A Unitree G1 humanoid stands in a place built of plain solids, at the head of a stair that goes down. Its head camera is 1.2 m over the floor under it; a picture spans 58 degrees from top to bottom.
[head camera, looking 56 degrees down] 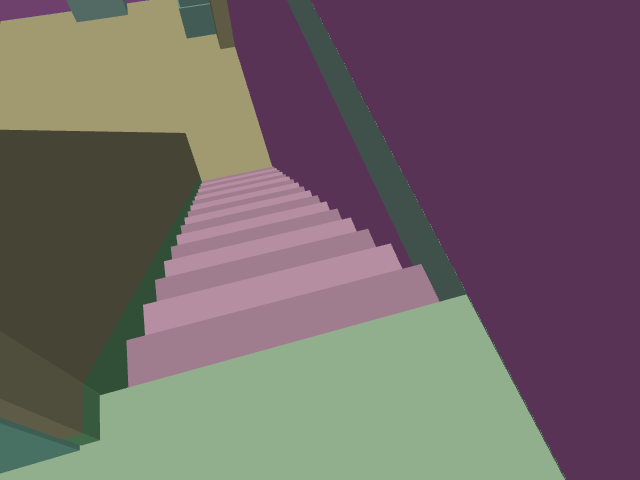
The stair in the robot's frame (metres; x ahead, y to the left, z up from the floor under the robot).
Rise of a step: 0.21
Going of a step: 0.24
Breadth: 1.09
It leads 16 degrees to the left of straight ahead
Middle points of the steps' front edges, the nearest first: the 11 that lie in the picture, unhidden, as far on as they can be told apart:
0.46 0.07 0.00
0.69 0.14 -0.21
0.92 0.20 -0.42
1.16 0.27 -0.63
1.39 0.34 -0.84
1.62 0.41 -1.05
1.86 0.47 -1.26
2.09 0.54 -1.48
2.32 0.61 -1.69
2.55 0.68 -1.90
2.79 0.74 -2.11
